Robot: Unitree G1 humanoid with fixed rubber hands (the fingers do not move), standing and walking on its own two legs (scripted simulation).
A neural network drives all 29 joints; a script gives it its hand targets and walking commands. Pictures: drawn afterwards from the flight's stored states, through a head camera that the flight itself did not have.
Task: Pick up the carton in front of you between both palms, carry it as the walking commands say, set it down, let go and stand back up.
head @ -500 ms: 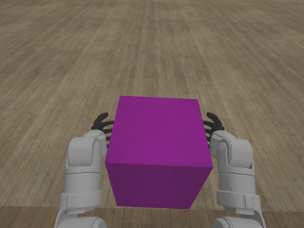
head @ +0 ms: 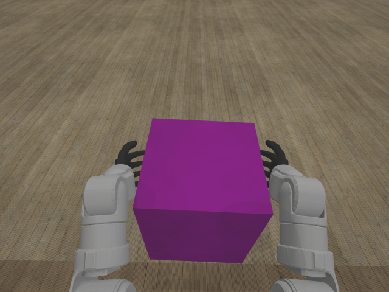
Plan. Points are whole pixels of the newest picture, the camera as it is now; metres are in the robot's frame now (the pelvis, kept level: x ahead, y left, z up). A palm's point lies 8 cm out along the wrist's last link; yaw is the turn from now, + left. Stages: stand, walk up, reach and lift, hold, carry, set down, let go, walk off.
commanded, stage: carry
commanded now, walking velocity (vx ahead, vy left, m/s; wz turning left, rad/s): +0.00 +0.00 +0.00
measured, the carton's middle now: (199, 194) +0.32 +0.00 +0.05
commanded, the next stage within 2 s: none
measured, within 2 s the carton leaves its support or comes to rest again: neither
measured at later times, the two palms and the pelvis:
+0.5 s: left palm (125, 172) +0.33 +0.15 +0.12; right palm (275, 171) +0.33 -0.15 +0.12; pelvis +0.01 +0.00 +0.00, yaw +0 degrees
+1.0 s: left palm (125, 171) +0.33 +0.15 +0.12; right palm (276, 171) +0.33 -0.15 +0.12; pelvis +0.01 +0.00 +0.00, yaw +0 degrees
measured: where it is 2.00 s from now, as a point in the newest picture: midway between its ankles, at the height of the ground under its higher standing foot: outside the picture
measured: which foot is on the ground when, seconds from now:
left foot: down 0.00-1.00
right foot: down 0.00-1.00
